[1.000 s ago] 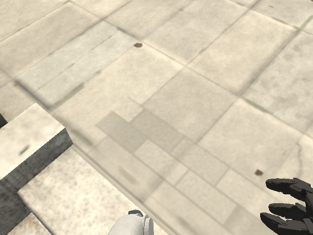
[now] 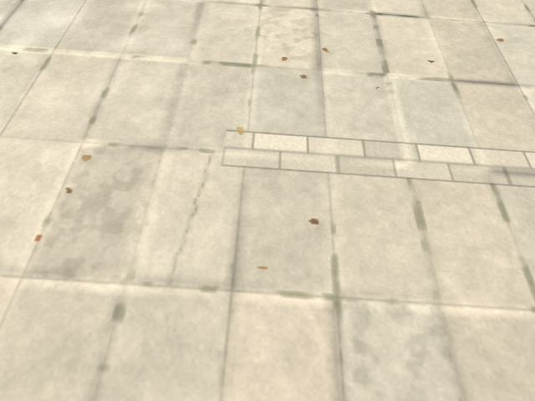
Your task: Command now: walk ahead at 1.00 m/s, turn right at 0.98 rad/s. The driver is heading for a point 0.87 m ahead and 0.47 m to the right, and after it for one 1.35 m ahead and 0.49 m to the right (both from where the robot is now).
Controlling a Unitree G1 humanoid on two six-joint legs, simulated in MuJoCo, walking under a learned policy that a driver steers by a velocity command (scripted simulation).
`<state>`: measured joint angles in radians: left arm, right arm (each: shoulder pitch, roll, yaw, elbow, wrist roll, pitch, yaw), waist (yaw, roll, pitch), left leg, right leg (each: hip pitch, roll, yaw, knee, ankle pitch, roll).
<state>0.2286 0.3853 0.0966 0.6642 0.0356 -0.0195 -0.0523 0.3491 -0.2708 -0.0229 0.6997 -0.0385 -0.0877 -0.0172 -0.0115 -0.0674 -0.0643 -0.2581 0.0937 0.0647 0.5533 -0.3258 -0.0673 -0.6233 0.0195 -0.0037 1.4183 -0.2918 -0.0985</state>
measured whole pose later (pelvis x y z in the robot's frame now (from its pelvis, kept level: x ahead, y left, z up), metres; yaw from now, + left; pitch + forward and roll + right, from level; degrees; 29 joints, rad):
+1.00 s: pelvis +0.83 -0.22 +0.00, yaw -50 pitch +3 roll +2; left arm -0.03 0.31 0.01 0.54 0.04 -0.02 -0.09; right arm 0.58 -0.30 -0.04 0.90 -0.02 -0.10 0.01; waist -0.10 -0.03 -0.01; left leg 0.14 0.02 0.16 0.17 -0.35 -0.06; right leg -0.77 -0.01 0.02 0.84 -0.06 -0.12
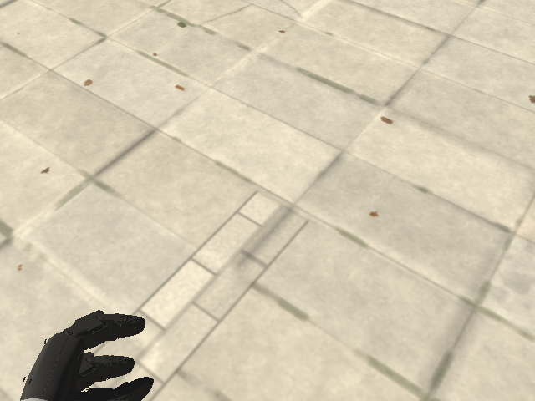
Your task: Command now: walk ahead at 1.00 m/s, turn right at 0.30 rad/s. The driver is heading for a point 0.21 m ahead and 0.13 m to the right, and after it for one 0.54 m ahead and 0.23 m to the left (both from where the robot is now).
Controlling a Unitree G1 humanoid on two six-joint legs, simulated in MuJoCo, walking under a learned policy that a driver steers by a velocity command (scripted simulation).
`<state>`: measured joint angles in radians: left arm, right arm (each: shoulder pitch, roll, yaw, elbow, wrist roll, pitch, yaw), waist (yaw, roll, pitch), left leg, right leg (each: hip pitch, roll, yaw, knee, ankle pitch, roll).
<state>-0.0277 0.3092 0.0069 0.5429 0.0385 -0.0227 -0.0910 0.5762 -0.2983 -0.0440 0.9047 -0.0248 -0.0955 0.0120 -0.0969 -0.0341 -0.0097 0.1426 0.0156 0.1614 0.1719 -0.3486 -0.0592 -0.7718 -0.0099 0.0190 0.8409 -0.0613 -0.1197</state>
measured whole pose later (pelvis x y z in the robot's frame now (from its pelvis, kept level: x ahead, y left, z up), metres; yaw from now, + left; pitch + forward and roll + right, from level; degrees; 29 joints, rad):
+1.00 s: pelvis +0.86 -0.01 -0.01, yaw +17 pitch -1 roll +2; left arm 0.18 0.23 -0.02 0.77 0.03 -0.09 0.01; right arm 0.32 -0.28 -0.04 0.86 0.01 -0.05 -0.01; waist -0.04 0.00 0.08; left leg -0.11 -0.13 -0.04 0.73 -0.47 0.07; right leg -0.47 0.01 -0.02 0.54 -0.04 -0.06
